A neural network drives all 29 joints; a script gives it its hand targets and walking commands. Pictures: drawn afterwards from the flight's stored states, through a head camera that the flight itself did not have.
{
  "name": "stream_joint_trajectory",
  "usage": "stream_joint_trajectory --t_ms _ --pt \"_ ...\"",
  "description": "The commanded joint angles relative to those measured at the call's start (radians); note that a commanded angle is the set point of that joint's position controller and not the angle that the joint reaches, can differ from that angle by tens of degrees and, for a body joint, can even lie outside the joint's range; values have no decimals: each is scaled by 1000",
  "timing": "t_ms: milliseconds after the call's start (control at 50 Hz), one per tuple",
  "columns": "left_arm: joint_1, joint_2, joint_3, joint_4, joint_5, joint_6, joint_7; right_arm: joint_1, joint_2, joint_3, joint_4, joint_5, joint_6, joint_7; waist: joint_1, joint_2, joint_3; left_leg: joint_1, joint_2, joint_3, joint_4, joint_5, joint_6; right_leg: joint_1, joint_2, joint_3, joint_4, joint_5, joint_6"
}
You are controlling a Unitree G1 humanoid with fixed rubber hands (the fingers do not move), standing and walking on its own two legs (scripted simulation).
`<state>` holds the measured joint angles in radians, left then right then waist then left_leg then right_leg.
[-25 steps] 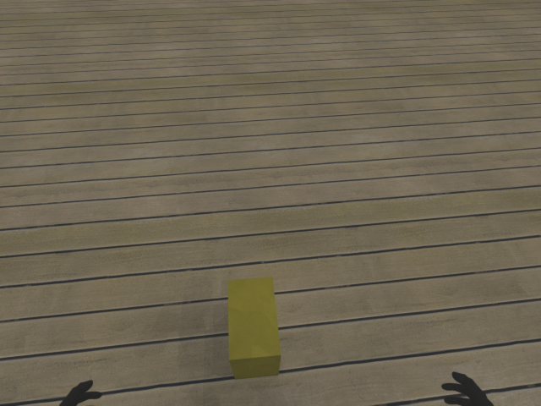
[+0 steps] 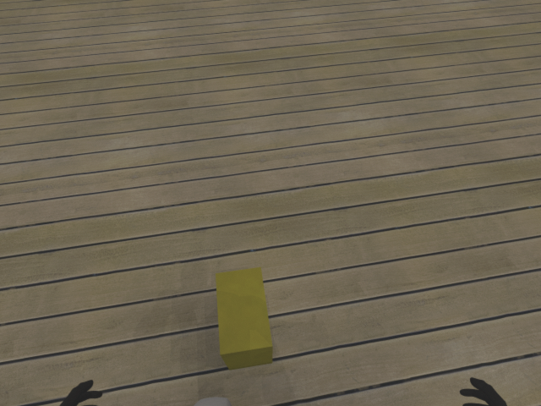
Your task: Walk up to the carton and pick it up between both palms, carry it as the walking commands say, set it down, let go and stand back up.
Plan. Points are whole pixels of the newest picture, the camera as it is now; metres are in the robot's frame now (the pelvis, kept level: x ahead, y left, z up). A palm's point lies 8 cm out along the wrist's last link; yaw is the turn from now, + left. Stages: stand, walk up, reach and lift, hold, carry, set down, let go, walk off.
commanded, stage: walk up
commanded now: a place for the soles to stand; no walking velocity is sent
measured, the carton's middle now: (244, 319) +0.42 +0.10 -0.65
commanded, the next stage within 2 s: reach and lift in 0.76 s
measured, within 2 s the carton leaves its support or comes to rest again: neither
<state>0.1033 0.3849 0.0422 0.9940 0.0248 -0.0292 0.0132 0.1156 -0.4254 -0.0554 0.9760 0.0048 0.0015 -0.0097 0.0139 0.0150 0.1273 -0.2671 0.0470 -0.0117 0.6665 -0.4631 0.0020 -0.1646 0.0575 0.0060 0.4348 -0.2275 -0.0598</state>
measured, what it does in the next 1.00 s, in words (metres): steps on the spot: left foot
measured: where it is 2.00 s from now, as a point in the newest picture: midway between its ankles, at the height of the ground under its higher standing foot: outside the picture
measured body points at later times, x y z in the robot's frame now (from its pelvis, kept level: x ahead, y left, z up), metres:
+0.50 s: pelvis +0.00 +0.03 +0.00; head +0.03 +0.03 +0.44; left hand +0.11 +0.36 -0.12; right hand +0.15 -0.28 -0.11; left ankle +0.05 +0.14 -0.74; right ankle +0.00 -0.09 -0.74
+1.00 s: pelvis +0.00 +0.04 -0.01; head +0.06 +0.07 +0.43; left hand +0.16 +0.34 -0.12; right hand +0.20 -0.23 -0.09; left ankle +0.05 +0.14 -0.74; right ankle +0.00 -0.09 -0.74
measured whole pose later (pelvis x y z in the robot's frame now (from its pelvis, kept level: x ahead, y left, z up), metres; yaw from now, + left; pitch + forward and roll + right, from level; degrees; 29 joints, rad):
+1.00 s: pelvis +0.00 +0.04 -0.01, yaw +2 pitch -3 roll +0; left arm 0.06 0.32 0.17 0.60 0.11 0.21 -0.04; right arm 0.04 -0.26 -0.14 0.63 -0.10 0.19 0.06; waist 0.04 -0.07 0.20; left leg -0.28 -0.01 0.03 0.55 -0.22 0.02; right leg -0.21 -0.01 0.00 0.57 -0.31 0.00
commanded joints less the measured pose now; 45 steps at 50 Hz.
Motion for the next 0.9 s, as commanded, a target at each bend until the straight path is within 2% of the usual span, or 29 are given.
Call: stream_joint_trajectory --t_ms 0,20,40,60,80,100,120,140,160,180,200,220,240,300,320,360,420,440,580,680,720,740,760,780,800,820,840,860,880 --pt "-73 225 46 -63 -11 13 9 39 -138 -36 -44 1 -8 -12 -17 -141 -174 29 -10 28 -57 139 6 94 -259 133 4 564 -77" --pt "-98 223 43 -66 -17 20 6 39 -140 -36 -39 -1 -10 -12 -31 -158 -165 64 -10 29 -107 193 15 48 -252 121 13 476 -62" --pt "-121 221 41 -77 -23 24 3 55 -155 -43 -43 -11 -14 -11 -50 -142 -152 123 -2 21 -162 296 21 -22 -245 110 29 378 -44" --pt "-125 205 37 -80 -27 28 1 66 -183 -49 -39 -18 -19 -13 -53 -58 -148 151 51 -42 -222 450 29 -61 -212 98 59 250 -8" --pt "-109 183 38 -76 -35 34 -4 41 -220 -52 -40 -25 -26 -14 -33 28 -134 105 131 -140 -273 491 69 -57 -153 70 94 99 25" --pt "-94 167 36 -64 -35 42 -7 -15 -233 -45 -55 -28 -33 -15 -6 86 -107 32 201 -235 -321 463 126 -38 -102 50 132 -41 42" --pt "-63 165 36 -53 -33 47 -8 -42 -242 -42 -69 -29 -34 -12 4 124 -106 -26 221 -279 -333 429 166 -4 -80 45 140 -137 43" --pt "-25 153 38 -31 -34 51 -9 -75 -235 -38 -69 -31 -32 -6 18 144 -101 -94 236 -295 -346 372 173 55 -68 53 145 -222 35" --pt "-20 154 44 -24 -26 48 -10 -93 -211 -27 -74 -31 -30 0 24 110 -96 -135 215 -277 -344 324 147 95 -88 63 99 -222 27" --pt "-32 173 49 -20 -18 42 -13 -77 -198 -21 -66 -29 -30 3 19 74 -95 -135 174 -224 -318 332 111 109 -117 80 39 -155 15" --pt "-65 200 55 -23 -12 35 -18 -57 -186 -18 -66 -25 -32 2 7 62 -99 -94 121 -154 -279 362 70 78 -151 103 -6 -74 5" --pt "-91 207 56 -30 -16 32 -20 -37 -185 -19 -59 -21 -33 2 -8 42 -110 -57 86 -127 -250 376 52 47 -165 120 -21 -52 0" --pt "-103 211 57 -32 -20 32 -20 -37 -185 -19 -57 -21 -36 2 -8 61 -132 -7 75 -114 -236 400 45 27 -174 126 -25 -40 -7" --pt "-112 202 49 -23 -20 31 -22 -43 -174 -16 -60 -19 -36 6 -17 11 -149 23 74 -123 -244 364 55 -4 -173 109 -40 -84 0" --pt "-118 200 49 -21 -21 30 -23 -46 -182 -16 -63 -19 -36 7 -15 21 -142 22 72 -126 -240 374 53 -11 -177 110 -47 -87 0" --pt "-115 192 47 -17 -18 30 -23 -48 -174 -12 -58 -17 -34 10 -12 -33 -149 31 75 -126 -235 404 58 -6 -175 107 -60 -51 4" --pt "-119 198 46 -19 -20 28 -25 -48 -176 -12 -60 -16 -35 11 -11 -42 -168 54 69 -126 -230 448 56 0 -177 90 -48 -12 9" --pt "-117 193 45 -16 -20 28 -23 -52 -171 -11 -61 -16 -35 12 -10 -24 -162 49 67 -119 -227 456 55 4 -179 86 -53 -17 9" --pt "-123 210 52 -22 -20 28 -23 -62 -175 -9 -62 -14 -28 14 -5 -28 -149 62 52 -107 -216 488 50 -1 -194 79 -66 -6 10" --pt "-99 192 48 -17 -21 35 -24 -69 -189 -7 -58 -19 -31 17 2 20 -147 0 87 -188 -293 374 65 32 -165 59 -49 -109 20" --pt "-82 192 44 -12 -19 34 -24 -80 -179 -7 -64 -22 -33 16 4 18 -130 -15 83 -199 -303 365 58 41 -162 50 -56 -91 18" --pt "-78 196 44 -9 -20 31 -25 -76 -180 -9 -68 -21 -34 16 -2 40 -139 -13 77 -189 -303 355 54 43 -170 59 -57 -83 17" --pt "-228 117 92 -359 19 83 -50 -168 -25 -70 -418 -35 42 66 -5 -105 -80 125 -113 16 -199 169 -4 -305 -53 -41 -21 -186 50" --pt "-204 100 92 -521 33 112 -56 -156 -22 -73 -437 -39 67 64 11 -93 -68 193 -107 29 -181 152 -7 -334 -65 -29 -67 -200 19" --pt "-204 101 108 -515 35 137 -56 -157 -6 -87 -418 -49 93 66 5 -82 -60 202 -101 42 -177 115 -14 -322 -65 -37 -68 -225 19" --pt "-174 111 119 -487 34 158 -62 -133 22 -88 -409 -51 112 69 22 -108 -53 197 -102 38 -169 123 -15 -313 -73 -30 -82 -234 16" --pt "-120 125 147 -468 50 187 -61 -97 -24 -115 -396 -67 142 69 16 -63 -42 222 -108 49 -174 127 -25 -334 -74 -21 -90 -258 10" --pt "-67 107 159 -462 63 212 -58 -79 -48 -137 -406 -98 165 70 14 -62 -30 240 -109 57 -181 138 -28 -334 -70 -13 -91 -274 10" --pt "-54 92 169 -474 85 241 -54 -67 -43 -148 -396 -100 189 74 7 -22 -52 286 -110 63 -168 141 -38 -343 -77 1 -84 -275 8"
